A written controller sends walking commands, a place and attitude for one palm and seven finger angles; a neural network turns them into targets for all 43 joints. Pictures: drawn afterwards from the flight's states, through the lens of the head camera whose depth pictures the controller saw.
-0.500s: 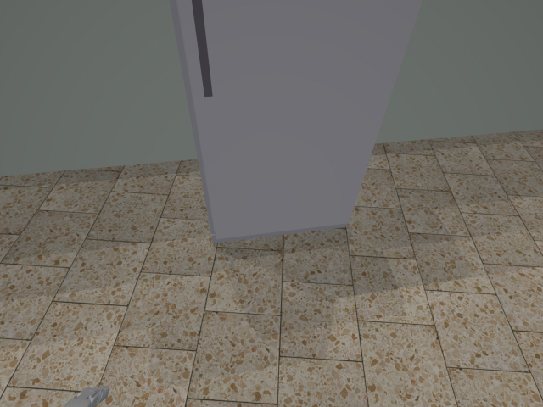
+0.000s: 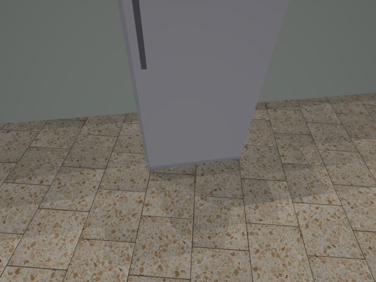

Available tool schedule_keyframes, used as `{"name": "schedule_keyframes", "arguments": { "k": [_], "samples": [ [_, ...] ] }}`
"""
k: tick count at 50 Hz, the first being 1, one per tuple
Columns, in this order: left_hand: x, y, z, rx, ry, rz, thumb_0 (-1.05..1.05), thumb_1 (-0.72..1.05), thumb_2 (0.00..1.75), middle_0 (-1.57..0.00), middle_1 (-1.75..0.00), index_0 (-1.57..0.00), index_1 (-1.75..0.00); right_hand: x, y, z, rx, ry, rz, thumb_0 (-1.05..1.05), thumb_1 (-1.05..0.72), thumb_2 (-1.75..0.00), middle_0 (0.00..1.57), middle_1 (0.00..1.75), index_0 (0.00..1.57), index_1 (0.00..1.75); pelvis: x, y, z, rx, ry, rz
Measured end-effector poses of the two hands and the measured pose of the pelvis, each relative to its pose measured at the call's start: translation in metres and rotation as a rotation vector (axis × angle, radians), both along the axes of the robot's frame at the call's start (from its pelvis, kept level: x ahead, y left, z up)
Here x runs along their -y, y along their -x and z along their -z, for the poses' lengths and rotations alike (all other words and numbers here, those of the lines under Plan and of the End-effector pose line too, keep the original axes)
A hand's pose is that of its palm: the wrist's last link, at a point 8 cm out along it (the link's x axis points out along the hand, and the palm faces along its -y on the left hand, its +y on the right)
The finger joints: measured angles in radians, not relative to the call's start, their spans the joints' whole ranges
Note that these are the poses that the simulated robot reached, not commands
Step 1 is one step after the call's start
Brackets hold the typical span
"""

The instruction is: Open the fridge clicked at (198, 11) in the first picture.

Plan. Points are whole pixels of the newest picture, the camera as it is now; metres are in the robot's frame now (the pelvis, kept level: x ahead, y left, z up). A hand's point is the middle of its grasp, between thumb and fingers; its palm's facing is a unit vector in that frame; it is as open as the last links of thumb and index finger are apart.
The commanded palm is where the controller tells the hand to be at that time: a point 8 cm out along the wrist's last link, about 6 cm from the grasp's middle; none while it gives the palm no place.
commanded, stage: stand and wait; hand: left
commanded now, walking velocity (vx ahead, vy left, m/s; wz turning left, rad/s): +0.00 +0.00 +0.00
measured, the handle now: out of the picture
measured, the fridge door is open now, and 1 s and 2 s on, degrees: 0 0 0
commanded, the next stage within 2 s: look at it before walking up in 0.38 s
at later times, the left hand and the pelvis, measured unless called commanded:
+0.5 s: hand out of the picture +0.07 +0.23 -0.15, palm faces -0.03 -0.94 -0.33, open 7.4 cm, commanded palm none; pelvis -0.01 -0.01 +0.00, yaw +0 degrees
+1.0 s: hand out of the picture +0.07 +0.23 -0.15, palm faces -0.03 -0.94 -0.33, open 7.4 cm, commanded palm none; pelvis +0.00 -0.01 +0.00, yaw +0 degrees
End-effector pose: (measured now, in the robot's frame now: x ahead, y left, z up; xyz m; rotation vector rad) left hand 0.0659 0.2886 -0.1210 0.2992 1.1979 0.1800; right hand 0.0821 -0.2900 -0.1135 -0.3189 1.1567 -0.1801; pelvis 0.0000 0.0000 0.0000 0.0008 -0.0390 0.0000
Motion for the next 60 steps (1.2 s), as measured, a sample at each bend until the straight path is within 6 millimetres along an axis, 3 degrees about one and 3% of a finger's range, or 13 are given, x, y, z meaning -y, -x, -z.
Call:
{"name": "schedule_keyframes", "arguments": {
  "k": [9,20,36,60],
  "samples": [
    [0.001,0.01,-0.003,-0.015,-0.013,-0.005,0.01,0.9,0.9,-0.2,-0.3,-0.2,-0.3,0.009,0.025,0.004,-0.051,0.0,0.024,0.01,-0.91,-0.9,0.21,0.3,0.21,0.3,0.005,0.007,-0.001,0.005,0.0,0.0],
    [0.007,0.007,-0.006,0.0,-0.014,0.006,0.01,0.9,0.9,-0.2,-0.3,-0.2,-0.3,0.012,0.034,0.006,-0.06,-0.012,0.032,0.01,-0.91,-0.9,0.21,0.3,0.21,0.3,0.01,0.012,-0.002,0.002,-0.001,0.003],
    [0.012,0.003,-0.004,-0.006,-0.006,0.011,0.01,0.9,0.9,-0.2,-0.3,-0.2,-0.3,0.015,0.031,0.004,-0.063,-0.008,0.034,0.01,-0.91,-0.9,0.21,0.3,0.21,0.3,0.013,0.009,-0.003,-0.005,0.0,0.007],
    [0.008,-0.004,-0.005,0.002,-0.013,-0.014,0.01,0.9,0.9,-0.2,-0.3,-0.2,-0.3,0.011,0.011,0.004,-0.052,-0.005,0.006,0.01,-0.91,-0.9,0.21,0.3,0.21,0.3,0.012,0.003,-0.003,-0.01,0.0,-0.015]
  ]
}}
